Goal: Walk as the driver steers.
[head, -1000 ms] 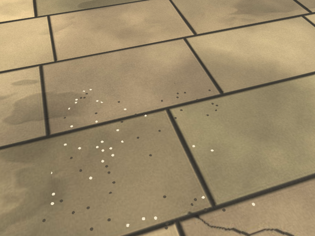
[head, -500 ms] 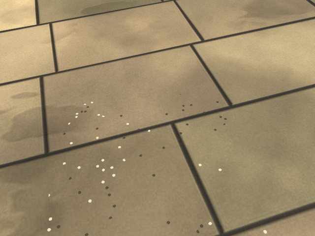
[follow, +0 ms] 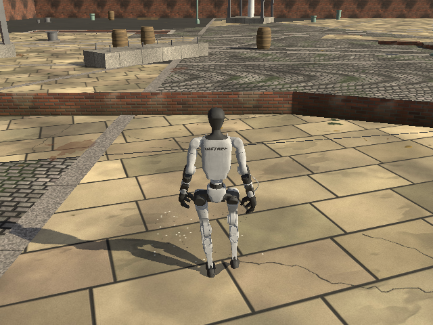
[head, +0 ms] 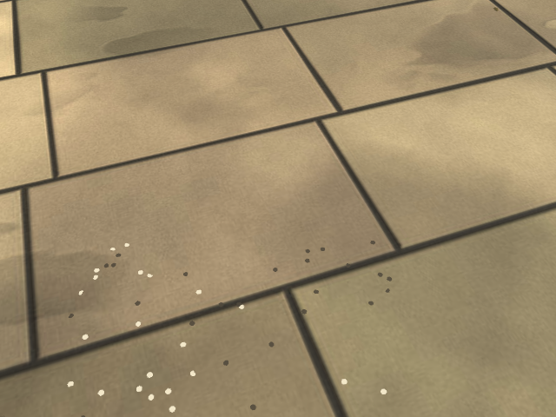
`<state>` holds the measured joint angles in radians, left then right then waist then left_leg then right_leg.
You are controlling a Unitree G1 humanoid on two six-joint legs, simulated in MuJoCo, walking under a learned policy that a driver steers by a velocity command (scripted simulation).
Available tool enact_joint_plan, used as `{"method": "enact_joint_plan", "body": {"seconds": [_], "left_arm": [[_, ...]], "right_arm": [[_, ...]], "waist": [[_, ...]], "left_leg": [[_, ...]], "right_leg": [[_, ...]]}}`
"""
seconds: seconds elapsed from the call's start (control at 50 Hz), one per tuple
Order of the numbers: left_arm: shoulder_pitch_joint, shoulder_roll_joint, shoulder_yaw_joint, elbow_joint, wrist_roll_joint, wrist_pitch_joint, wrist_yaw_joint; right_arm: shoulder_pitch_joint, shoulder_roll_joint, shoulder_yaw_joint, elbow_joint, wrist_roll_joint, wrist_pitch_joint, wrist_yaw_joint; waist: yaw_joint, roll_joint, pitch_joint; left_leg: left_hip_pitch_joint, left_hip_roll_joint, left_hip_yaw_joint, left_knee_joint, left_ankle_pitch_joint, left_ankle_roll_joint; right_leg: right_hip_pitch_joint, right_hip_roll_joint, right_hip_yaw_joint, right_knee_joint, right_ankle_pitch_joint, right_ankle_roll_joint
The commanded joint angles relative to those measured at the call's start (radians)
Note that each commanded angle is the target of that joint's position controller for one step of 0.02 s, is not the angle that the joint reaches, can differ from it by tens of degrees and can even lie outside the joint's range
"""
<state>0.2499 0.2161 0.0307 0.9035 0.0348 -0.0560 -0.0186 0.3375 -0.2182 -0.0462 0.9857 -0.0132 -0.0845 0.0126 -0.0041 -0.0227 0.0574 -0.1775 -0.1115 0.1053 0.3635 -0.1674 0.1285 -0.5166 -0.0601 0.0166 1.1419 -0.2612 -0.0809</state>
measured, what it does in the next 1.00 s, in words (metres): walks ahead, turning left: right foot, then left foot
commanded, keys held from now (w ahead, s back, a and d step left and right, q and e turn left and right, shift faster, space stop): w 0.40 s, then w+q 0.58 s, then w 0.02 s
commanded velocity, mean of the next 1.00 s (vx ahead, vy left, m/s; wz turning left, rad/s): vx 0.50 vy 0.00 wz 0.23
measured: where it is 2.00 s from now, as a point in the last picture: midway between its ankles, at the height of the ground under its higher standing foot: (228, 232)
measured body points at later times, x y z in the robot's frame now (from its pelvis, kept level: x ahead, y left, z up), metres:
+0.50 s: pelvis +0.28 -0.06 +0.00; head +0.31 -0.07 +0.45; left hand +0.38 +0.19 -0.13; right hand +0.27 -0.30 -0.16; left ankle +0.17 +0.06 -0.64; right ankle +0.33 -0.12 -0.74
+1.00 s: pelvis +0.54 +0.00 -0.02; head +0.57 +0.01 +0.43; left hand +0.46 +0.23 -0.17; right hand +0.74 -0.20 -0.14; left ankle +0.59 +0.05 -0.74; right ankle +0.41 -0.14 -0.64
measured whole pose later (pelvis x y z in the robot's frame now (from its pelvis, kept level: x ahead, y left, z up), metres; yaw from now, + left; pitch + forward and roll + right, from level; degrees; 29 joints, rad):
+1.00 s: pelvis +0.54 +0.00 -0.02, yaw +18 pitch +0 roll +0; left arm 0.36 0.20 0.04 0.98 0.01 -0.08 0.01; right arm 0.12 -0.23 -0.06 0.88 -0.03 -0.04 0.02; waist 0.01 0.00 0.07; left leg -0.39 -0.10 0.11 0.60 -0.22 0.15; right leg -0.24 -0.05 -0.10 1.19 -0.42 -0.03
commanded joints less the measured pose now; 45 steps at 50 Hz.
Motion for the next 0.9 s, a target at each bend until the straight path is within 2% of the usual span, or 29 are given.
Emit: {"method": "enact_joint_plan", "body": {"seconds": [0.02,0.06,0.14,0.24,0.28,0.3,0.32,0.34,0.36,0.38,0.4,0.42,0.44,0.46,0.5,0.54,0.56,0.6,0.7,0.78,0.8,0.84,0.88,0.9], "left_arm": [[0.034,0.045,0.009,-0.033,0.003,0.014,-0.009],[-0.064,0.048,0.009,-0.062,-0.001,0.015,-0.011],[-0.209,0.032,0.001,-0.099,-0.011,0.013,-0.016],[-0.34,0.034,-0.002,-0.139,-0.012,0.006,-0.014],[-0.35,0.041,0.001,-0.15,-0.013,-0.001,-0.013],[-0.322,0.046,0.004,-0.144,-0.013,-0.006,-0.011],[-0.257,0.056,0.011,-0.124,-0.012,-0.011,-0.005],[-0.13,0.073,0.022,-0.082,-0.011,-0.018,0.004],[0.052,0.109,0.04,-0.023,0.001,-0.029,0.015],[0.222,0.203,0.065,0.006,0.031,-0.036,0.029],[0.244,0.25,0.079,0.015,0.024,-0.026,0.018],[0.171,0.187,0.069,0.014,-0.011,-0.018,0.01],[0.066,0.135,0.054,-0.001,-0.019,-0.022,0.007],[0.013,0.087,0.042,-0.005,-0.015,-0.031,0.004],[0.015,0.033,0.024,0.019,-0.017,-0.044,0.012],[0.069,0.041,0.024,0.05,-0.02,-0.062,0.016],[0.087,0.053,0.026,0.059,-0.023,-0.067,0.017],[0.118,0.061,0.026,0.07,-0.019,-0.071,0.021],[0.175,0.062,0.016,0.087,-0.02,-0.07,0.03],[0.25,0.084,0.018,0.117,-0.017,-0.061,0.048],[0.258,0.09,0.019,0.122,-0.015,-0.056,0.052],[0.247,0.11,0.024,0.123,-0.013,-0.047,0.061],[0.226,0.137,0.033,0.118,-0.007,-0.032,0.065],[0.217,0.152,0.038,0.109,-0.007,-0.023,0.062]], "right_arm": [[0.041,-0.081,-0.007,-0.02,0.004,-0.027,-0.001],[0.083,-0.081,-0.005,-0.007,0.007,-0.025,0.0],[0.166,-0.078,0.003,0.02,0.009,-0.024,-0.006],[0.245,-0.083,0.008,0.055,-0.008,-0.017,-0.022],[0.242,-0.096,0.005,0.065,-0.014,-0.014,-0.029],[0.222,-0.102,0.005,0.066,-0.015,-0.013,-0.032],[0.203,-0.111,0.003,0.066,-0.014,-0.013,-0.034],[0.189,-0.121,0.001,0.069,-0.011,-0.011,-0.033],[0.168,-0.119,0.003,0.062,-0.004,-0.011,-0.031],[0.171,-0.066,0.02,0.019,0.02,-0.015,-0.024],[0.272,-0.017,0.022,0.025,0.038,-0.013,-0.02],[0.189,-0.105,-0.004,0.026,0.014,-0.007,-0.025],[0.114,-0.088,-0.003,-0.002,0.011,-0.012,-0.021],[0.08,-0.067,-0.002,-0.005,0.009,-0.01,-0.018],[0.104,-0.033,-0.002,0.005,-0.015,0.019,-0.004],[0.094,-0.016,-0.005,-0.003,-0.019,0.039,0.008],[0.064,-0.013,-0.006,-0.014,-0.02,0.046,0.012],[-0.019,-0.018,-0.008,-0.045,-0.017,0.053,0.018],[-0.22,-0.002,0.007,-0.119,-0.008,0.048,0.03],[-0.339,-0.005,0.016,-0.169,-0.013,0.047,0.034],[-0.348,-0.011,0.014,-0.177,-0.015,0.047,0.034],[-0.319,-0.025,0.006,-0.175,-0.017,0.048,0.03],[-0.205,-0.052,-0.011,-0.144,-0.02,0.047,0.024],[-0.101,-0.076,-0.026,-0.113,-0.023,0.042,0.021]], "waist": [[0.031,0.049,0.042],[0.007,0.045,0.053],[-0.041,0.065,0.052],[-0.081,0.081,0.061],[-0.068,0.089,0.063],[-0.046,0.095,0.052],[-0.013,0.105,0.019],[0.041,0.102,-0.045],[0.118,0.081,-0.141],[0.162,-0.031,-0.282],[0.118,-0.19,-0.384],[0.098,-0.036,-0.27],[0.059,-0.021,-0.132],[0.032,0.005,-0.071],[-0.016,-0.023,-0.03],[-0.031,-0.034,-0.016],[-0.035,-0.036,-0.004],[-0.027,-0.035,0.016],[0.007,-0.038,0.048],[0.04,-0.037,0.065],[0.037,-0.038,0.064],[0.011,-0.053,0.034],[-0.042,-0.077,-0.037],[-0.083,-0.075,-0.097]], "left_leg": [[-0.054,0.293,-0.268,-0.283,0.061,0.12],[-0.003,0.278,-0.238,-0.289,0.113,0.102],[0.09,0.261,-0.192,-0.268,0.225,0.06],[0.267,0.299,-0.186,-0.194,0.399,0.073],[0.318,0.324,-0.187,-0.149,0.496,0.075],[0.32,0.326,-0.173,-0.107,0.601,0.065],[0.309,0.322,-0.159,-0.034,0.748,0.051],[0.293,0.306,-0.142,0.103,0.845,0.037],[0.179,0.271,-0.11,0.3,0.757,0.016],[-0.103,0.203,-0.064,0.621,0.391,-0.015],[-0.38,0.033,-0.063,0.929,-0.368,-0.041],[-0.457,0.094,-0.171,0.978,-0.294,-0.023],[-0.46,0.132,-0.172,0.934,-0.195,-0.021],[-0.424,0.164,-0.168,0.881,-0.14,-0.022],[-0.343,0.19,-0.164,0.819,-0.105,-0.038],[-0.35,0.187,-0.154,0.806,-0.085,-0.046],[-0.384,0.193,-0.148,0.792,-0.054,-0.049],[-0.456,0.201,-0.135,0.752,0.025,-0.055],[-0.476,0.185,-0.067,0.48,0.196,-0.06],[-0.463,0.163,0.005,0.319,0.174,-0.032],[-0.455,0.153,0.017,0.297,0.138,-0.019],[-0.381,0.107,0.05,0.27,0.046,0.018],[-0.245,0.041,0.077,0.252,-0.058,0.065],[-0.116,0.012,0.07,0.203,-0.076,0.094]], "right_leg": [[-0.073,-0.058,-0.008,-0.086,0.106,0.026],[-0.135,-0.064,-0.028,-0.191,0.188,0.042],[-0.145,-0.037,-0.065,-0.381,0.306,0.055],[-0.166,0.005,-0.09,-0.513,0.25,0.038],[-0.139,0.021,-0.093,-0.555,0.178,0.014],[-0.077,0.041,-0.102,-0.584,0.136,-0.004],[0.029,0.074,-0.115,-0.608,0.097,-0.023],[0.182,0.108,-0.127,-0.653,0.097,-0.046],[0.43,0.082,-0.095,-0.688,0.14,-0.081],[0.739,-0.169,0.197,-0.694,0.036,-0.156],[0.895,-0.392,0.628,-0.8,0.059,-0.283],[0.787,-0.334,0.57,-0.839,0.004,-0.244],[0.625,-0.302,0.412,-0.882,0.048,-0.204],[0.513,-0.256,0.307,-0.923,0.118,-0.163],[0.384,-0.194,0.162,-0.972,0.185,-0.105],[0.362,-0.184,0.091,-0.988,0.293,-0.099],[0.364,-0.177,0.052,-0.998,0.318,-0.091],[0.378,-0.161,-0.014,-1.01,0.367,-0.074],[0.414,-0.131,-0.135,-1.007,0.474,-0.04],[0.543,-0.173,-0.179,-0.977,0.568,-0.04],[0.581,-0.184,-0.191,-0.95,0.626,-0.039],[0.634,-0.196,-0.225,-0.85,0.873,-0.033],[0.653,-0.204,-0.251,-0.644,1.075,-0.034],[0.615,-0.203,-0.256,-0.471,1.039,-0.033]]}}
Velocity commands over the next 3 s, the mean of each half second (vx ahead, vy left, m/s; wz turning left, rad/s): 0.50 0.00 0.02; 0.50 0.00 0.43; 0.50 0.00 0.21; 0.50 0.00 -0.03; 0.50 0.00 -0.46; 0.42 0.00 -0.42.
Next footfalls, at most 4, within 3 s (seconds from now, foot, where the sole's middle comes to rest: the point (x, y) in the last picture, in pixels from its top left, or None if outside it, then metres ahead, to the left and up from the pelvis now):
0.36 right None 0.37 -0.12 -0.78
0.92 left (261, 363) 0.63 0.07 -0.78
1.48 right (271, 247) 0.99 0.04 -0.78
2.04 left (181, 199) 1.18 0.33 -0.78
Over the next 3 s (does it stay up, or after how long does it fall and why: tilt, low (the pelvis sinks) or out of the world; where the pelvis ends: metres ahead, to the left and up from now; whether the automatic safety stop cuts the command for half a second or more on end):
stays up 1.52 0.22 0.00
